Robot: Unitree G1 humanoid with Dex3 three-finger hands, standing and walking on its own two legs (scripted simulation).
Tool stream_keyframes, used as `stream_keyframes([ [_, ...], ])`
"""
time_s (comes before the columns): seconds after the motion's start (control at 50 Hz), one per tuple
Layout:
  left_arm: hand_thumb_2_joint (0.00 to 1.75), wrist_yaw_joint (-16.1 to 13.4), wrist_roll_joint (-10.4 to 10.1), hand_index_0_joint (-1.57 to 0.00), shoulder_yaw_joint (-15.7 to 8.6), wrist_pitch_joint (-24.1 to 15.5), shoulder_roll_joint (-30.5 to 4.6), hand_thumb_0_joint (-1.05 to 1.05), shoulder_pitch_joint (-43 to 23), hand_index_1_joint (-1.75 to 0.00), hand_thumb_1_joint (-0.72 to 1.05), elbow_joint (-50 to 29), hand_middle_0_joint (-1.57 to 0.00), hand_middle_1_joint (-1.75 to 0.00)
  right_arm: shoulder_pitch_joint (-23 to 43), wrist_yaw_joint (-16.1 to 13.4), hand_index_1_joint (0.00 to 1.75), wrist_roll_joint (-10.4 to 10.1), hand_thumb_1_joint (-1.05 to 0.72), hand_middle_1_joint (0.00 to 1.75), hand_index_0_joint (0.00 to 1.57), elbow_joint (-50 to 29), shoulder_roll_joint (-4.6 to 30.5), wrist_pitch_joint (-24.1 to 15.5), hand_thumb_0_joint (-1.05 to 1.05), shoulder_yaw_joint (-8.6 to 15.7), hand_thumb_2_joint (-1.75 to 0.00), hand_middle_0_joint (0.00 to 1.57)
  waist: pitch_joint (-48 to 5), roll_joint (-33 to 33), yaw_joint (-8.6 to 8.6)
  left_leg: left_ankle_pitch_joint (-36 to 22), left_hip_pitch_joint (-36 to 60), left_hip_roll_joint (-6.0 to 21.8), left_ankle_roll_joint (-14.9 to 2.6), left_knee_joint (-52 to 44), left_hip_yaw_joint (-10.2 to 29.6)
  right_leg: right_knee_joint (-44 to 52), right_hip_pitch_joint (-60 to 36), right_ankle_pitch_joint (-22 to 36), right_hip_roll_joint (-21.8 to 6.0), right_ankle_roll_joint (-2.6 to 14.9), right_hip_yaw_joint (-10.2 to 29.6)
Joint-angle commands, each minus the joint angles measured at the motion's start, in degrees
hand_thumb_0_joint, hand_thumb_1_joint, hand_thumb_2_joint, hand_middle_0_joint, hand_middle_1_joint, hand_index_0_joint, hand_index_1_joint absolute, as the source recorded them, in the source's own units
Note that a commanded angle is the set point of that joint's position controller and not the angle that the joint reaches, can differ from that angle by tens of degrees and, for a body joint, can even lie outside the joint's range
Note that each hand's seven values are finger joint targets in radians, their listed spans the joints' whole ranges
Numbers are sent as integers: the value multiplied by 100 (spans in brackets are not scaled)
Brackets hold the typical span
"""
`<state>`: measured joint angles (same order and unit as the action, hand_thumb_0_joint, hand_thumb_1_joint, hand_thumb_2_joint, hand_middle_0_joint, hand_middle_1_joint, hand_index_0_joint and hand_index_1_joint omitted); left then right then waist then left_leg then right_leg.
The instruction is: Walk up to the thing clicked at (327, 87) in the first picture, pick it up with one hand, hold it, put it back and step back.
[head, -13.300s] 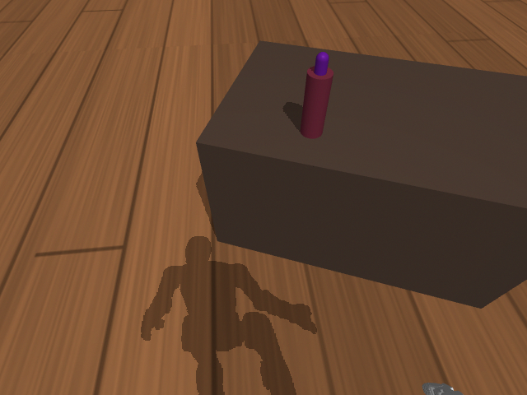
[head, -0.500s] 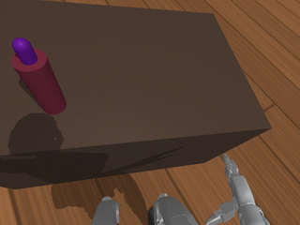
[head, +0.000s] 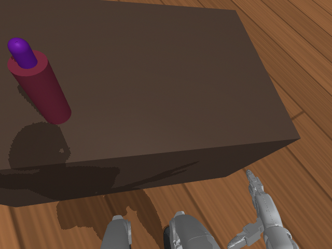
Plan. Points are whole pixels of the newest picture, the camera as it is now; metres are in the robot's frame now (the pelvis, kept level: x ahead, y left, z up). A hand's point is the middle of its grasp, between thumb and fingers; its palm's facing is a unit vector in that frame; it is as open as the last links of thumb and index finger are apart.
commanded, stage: go down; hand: left
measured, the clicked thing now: (41, 85) +0.49 +0.26 +0.03
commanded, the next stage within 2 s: none
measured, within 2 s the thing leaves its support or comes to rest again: neither
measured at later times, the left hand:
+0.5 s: hand out of the picture +0.38 +0.44 +0.11, palm faces +0.38 -0.93 +0.03, open 17.7 cm
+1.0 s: hand out of the picture +0.39 +0.44 +0.11, palm faces +0.36 -0.93 +0.03, open 17.7 cm
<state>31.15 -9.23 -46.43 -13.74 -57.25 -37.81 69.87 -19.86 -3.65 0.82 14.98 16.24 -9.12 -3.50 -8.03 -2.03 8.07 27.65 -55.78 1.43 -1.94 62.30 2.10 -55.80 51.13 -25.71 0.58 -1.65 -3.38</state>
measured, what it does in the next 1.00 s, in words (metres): stands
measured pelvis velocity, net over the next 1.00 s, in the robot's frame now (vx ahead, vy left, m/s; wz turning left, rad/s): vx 0.01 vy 0.01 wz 0.00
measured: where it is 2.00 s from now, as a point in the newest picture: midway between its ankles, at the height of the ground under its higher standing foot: outside the picture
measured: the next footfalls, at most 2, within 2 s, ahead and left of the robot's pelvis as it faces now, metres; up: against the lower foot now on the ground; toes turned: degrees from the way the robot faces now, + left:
none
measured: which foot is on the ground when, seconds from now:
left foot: down 0.00-1.00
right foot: down 0.00-1.00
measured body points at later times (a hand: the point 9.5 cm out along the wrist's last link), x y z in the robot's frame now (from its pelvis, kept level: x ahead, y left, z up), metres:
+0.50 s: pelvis +0.00 +0.00 +0.00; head +0.11 +0.06 +0.43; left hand +0.36 +0.49 +0.11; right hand +0.16 -0.25 -0.03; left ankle +0.01 +0.09 -0.66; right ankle +0.01 -0.15 -0.66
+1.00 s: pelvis +0.01 +0.01 +0.00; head +0.11 +0.07 +0.44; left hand +0.36 +0.49 +0.11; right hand +0.16 -0.24 -0.02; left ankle +0.01 +0.09 -0.66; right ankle +0.01 -0.15 -0.66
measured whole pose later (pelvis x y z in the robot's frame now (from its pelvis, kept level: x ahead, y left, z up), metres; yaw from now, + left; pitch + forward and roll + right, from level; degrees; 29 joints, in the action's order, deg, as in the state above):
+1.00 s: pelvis +0.01 +0.01 +0.00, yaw +0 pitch +20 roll -5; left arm 31.7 -10.2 -45.8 -12.6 -53.8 -34.2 65.1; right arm -19.8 -4.5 0.9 17.4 15.7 -9.7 -3.6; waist -9.1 -1.7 7.0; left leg 27.9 -53.6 1.3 -2.4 61.2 1.7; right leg -54.3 48.9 -25.6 0.5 -1.9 -2.9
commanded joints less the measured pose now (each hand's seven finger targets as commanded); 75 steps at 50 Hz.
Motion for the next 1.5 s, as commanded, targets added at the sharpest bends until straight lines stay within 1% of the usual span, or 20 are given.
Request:
stream_keyframes([
  [0.0, 2, -29, -107, -8, -267, -384, -2648, 0, -1557, -6, -61, -1443, -7, -5, -182, -91, 5, -44, 51, 5, 5, -862, 1045, -266, 0, 623, -6, 5, -2591, 1982, -282, -3004, 2961, 29, 277, -840, 267, 519, -411, 1435, 106, 330, -6],
  [0.06, 1, -35, -99, -8, -299, -336, -2697, 0, -1571, -5, -61, -1569, -7, -5, -118, -101, 5, -59, 50, 5, 5, -735, 973, -273, 0, 553, -6, 5, -2421, 2017, -353, -2916, 2846, 26, 290, -885, 281, 527, -430, 1381, 112, 332, -11],
  [0.12, 2, 1, -114, -8, -177, -260, -2460, 0, -1406, -5, -61, -1436, -7, -5, -138, -125, 5, -51, 49, 5, 5, -632, 977, -292, 0, 585, -6, 5, -2368, 2008, -293, -2989, 2971, 75, 301, -947, 312, 533, -309, 1336, 141, 352, -55],
  [0.22, 1, 1, -165, -7, -120, -250, -2330, 0, -1235, -5, -61, -1168, -6, -5, -6, -131, 5, -82, 51, 5, 5, -642, 906, -302, 0, 508, -6, 5, -1922, 1536, -295, -2330, 2355, 17, 215, -972, 248, 606, -444, 1118, 139, 344, -25],
  [0.24, 0, 18, -199, -8, -108, -263, -2244, 0, -1245, -5, -61, -1075, -7, -5, -150, -127, 5, -83, 50, 5, 5, -682, 964, -292, 0, 563, -6, 5, -2001, 1452, -210, -2418, 2390, 31, 213, -961, 267, 580, -434, 1181, 147, 347, -45],
  [0.26, 0, 42, -208, -8, -73, -293, -2231, 0, -1237, -5, -61, -1107, -7, -5, -72, -131, 5, -86, 51, 5, 5, -617, 942, -302, 0, 559, -6, 5, -1921, 1550, -264, -2377, 2402, 47, 235, -978, 284, 554, -316, 1107, 153, 338, -53],
  [0.3, 1, 35, -226, -7, -168, -342, -2426, 0, -1383, -4, -61, -1281, -6, -5, -224, -133, 5, -67, 51, 5, 5, -695, 1117, -308, 0, 702, -6, 5, -2119, 1609, -214, -2530, 2606, 81, 263, -960, 335, 521, -256, 1118, 156, 340, -75],
  [0.38, 0, 43, -201, -8, -192, -406, -2479, 0, -1566, -5, -61, -1474, -7, -5, -169, -144, 5, -75, 50, 5, 5, -780, 1057, -327, 0, 650, -6, 5, -2328, 1695, -190, -2653, 2735, 37, 252, -913, 278, 528, -395, 1326, 122, 316, -15],
  [0.4, 1, 48, -181, -8, -132, -390, -2432, 0, -1577, -5, -61, -1482, -7, -5, -133, -132, 5, -66, 51, 5, 5, -739, 946, -333, 0, 515, -6, 5, -2275, 1830, -246, -2600, 2771, 26, 250, -931, 254, 536, -343, 1238, 110, 325, -9],
  [0.44, 1, 33, -185, -8, -182, -377, -2470, 0, -1567, -5, -61, -1485, -7, -5, -133, -158, 5, -63, 51, 5, 5, -749, 1103, -334, 0, 659, -6, 5, -2217, 1806, -225, -2487, 2815, 48, 290, -995, 316, 538, -240, 1091, 132, 336, -40],
  [0.5, 0, 33, -180, -8, -241, -365, -2606, 0, -1645, -5, -61, -1579, -7, -5, -142, -172, 5, -61, 50, 5, 5, -700, 1025, -331, 0, 605, -6, 5, -2427, 1969, -257, -2496, 2856, 14, 265, -944, 252, 579, -418, 1189, 102, 334, -1],
  [0.62, 0, 78, -215, -8, -154, -259, -2392, 0, -1182, -4, -61, -1296, -7, -5, -162, -144, 5, -86, 50, 5, 5, -487, 872, -311, 0, 434, -6, 5, -2084, 1850, -384, -2756, 2642, 35, 280, -941, 287, 544, -321, 1236, 135, 339, -56],
  [0.64, 0, 95, -218, -8, -165, -259, -2391, 0, -1186, -5, -61, -1205, -7, -5, -178, -151, 5, -76, 50, 5, 5, -598, 961, -326, 0, 528, -6, 5, -2192, 1720, -283, -2822, 2666, 53, 266, -899, 304, 543, -337, 1292, 148, 334, -71],
  [0.74, 0, 56, -264, -8, -157, -354, -2296, 0, -1315, -5, -61, -1518, -7, -5, -27, -166, 5, -68, 50, 5, 5, -596, 975, -336, 0, 541, -6, 5, -2150, 1749, -331, -2459, 2630, 35, 257, -982, 275, 531, -352, 1120, 134, 339, -29],
  [0.84, 1, 68, -248, -8, -172, -334, -2299, 0, -1290, -5, -61, -1590, -7, -5, -234, -192, 5, -31, 50, 5, 5, -490, 1047, -319, 0, 636, -6, 5, -2408, 1871, -289, -3228, 3035, 83, 309, -897, 334, 519, -310, 1470, 136, 326, -60],
  [1.02, 1, 14, -276, -7, -283, -208, -2295, 0, -1081, -5, -61, -1814, -6, -5, -144, -171, 5, -74, 50, 5, 5, -504, 944, -349, 0, 547, -6, 5, -2235, 1840, -448, -2982, 2931, 51, 298, -1057, 309, 623, -545, 1333, 133, 333, -48],
  [1.16, 1, 105, -284, -7, -15, -142, -1995, 0, -1250, -5, -61, -1350, -6, -5, -43, -186, 5, -82, 50, 5, 5, -391, 924, -385, 0, 532, -6, 5, -1905, 1591, -308, -2670, 2738, 86, 274, -1127, 348, 654, -361, 1163, 147, 337, -54],
  [1.26, 0, 92, -240, -8, -102, -244, -2289, 0, -1372, -4, -61, -1251, -6, -5, -68, -209, 5, -76, 50, 5, 5, -576, 1040, -385, 0, 599, -6, 5, -1979, 1330, -259, -2304, 2438, 3, 190, -1028, 242, 639, -563, 1193, 127, 309, 3],
  [1.3, 0, 84, -266, -8, -230, -302, -2508, 0, -1512, -5, -61, -1498, -7, -5, -156, -191, 5, -73, 50, 5, 5, -519, 987, -366, 0, 533, -6, 5, -2106, 1681, -326, -2296, 2556, -19, 209, -1025, 220, 640, -526, 1128, 95, 317, 20],
  [1.48, 0, 136, -258, -8, -161, -238, -2403, 0, -1375, -4, -61, -1558, -7, -5, -116, -226, 5, -70, 50, 5, 5, -385, 1000, -380, 0, 522, -6, 5, -2322, 1887, -348, -2778, 2948, 40, 296, -1010, 313, 594, -366, 1246, 120, 334, -42],
])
